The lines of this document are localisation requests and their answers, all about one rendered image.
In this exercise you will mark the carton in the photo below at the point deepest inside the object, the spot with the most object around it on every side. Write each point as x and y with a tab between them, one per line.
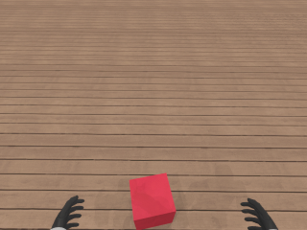
151	201

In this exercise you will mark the robot left hand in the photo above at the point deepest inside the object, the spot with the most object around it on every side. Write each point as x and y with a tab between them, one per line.
64	215

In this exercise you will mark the robot right hand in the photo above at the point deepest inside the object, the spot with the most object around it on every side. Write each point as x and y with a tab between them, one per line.
263	219

